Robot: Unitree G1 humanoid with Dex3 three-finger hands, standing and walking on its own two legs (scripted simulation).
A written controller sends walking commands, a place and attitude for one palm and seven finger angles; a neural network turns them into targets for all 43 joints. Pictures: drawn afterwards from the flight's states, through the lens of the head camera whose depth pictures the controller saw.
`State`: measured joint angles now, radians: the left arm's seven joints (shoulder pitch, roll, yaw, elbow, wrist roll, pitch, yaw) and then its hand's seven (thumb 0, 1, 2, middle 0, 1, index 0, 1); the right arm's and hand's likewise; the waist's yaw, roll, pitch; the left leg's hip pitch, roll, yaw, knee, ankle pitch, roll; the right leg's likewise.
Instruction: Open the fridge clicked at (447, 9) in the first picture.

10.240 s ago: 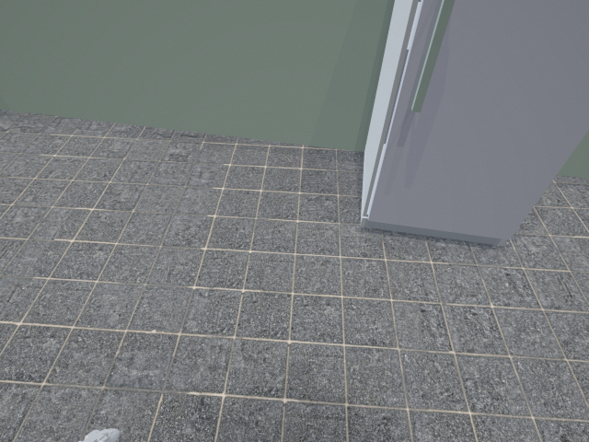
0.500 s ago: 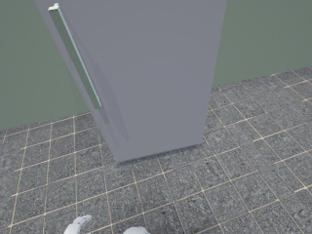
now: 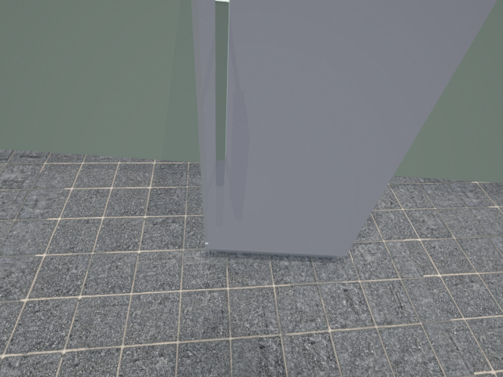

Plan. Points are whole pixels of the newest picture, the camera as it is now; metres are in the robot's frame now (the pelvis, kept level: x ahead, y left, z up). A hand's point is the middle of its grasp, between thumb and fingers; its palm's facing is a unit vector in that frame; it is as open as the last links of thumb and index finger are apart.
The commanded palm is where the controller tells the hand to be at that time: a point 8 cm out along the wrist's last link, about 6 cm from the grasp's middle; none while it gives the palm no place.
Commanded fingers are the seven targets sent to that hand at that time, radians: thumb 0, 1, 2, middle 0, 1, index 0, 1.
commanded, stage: take the last steps up to it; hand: left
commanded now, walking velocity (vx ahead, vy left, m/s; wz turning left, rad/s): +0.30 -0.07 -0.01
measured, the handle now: (222, 89) +0.71 +0.14 +0.10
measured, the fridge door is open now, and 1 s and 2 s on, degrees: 0 0 0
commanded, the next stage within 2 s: come to a stop and stand still in 0.64 s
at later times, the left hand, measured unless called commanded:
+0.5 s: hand (194, 349) +0.21 +0.12 -0.17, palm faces +0.03 -0.98 -0.20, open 7.4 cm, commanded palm none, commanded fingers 0.00 0.90 0.90 -0.20 -0.30 -0.20 -0.30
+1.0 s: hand (192, 344) +0.22 +0.12 -0.19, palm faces +0.07 -0.99 -0.16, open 7.4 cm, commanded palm none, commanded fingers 0.00 0.90 0.90 -0.20 -0.30 -0.20 -0.30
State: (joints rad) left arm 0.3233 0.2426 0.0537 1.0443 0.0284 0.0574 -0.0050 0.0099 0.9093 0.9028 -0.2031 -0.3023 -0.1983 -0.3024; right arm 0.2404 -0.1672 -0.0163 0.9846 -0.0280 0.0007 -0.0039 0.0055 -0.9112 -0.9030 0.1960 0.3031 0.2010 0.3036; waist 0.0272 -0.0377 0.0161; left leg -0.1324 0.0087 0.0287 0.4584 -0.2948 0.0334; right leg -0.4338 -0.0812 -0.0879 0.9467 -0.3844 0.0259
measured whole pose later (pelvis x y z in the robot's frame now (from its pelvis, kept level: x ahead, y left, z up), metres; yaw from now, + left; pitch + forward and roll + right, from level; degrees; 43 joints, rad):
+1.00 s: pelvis +0.23 -0.04 +0.00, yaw +0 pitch -2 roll -1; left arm 0.27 0.14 0.03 1.10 0.01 0.03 0.03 0.01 0.91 0.90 -0.20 -0.30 -0.20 -0.30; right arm 0.08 -0.12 -0.03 1.02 -0.01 -0.02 -0.04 -0.02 -0.94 -0.90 0.20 0.30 0.20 0.30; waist 0.03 -0.01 0.11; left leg -0.27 0.06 0.15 0.49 -0.18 0.05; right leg -0.32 -0.06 -0.05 0.84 -0.52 0.03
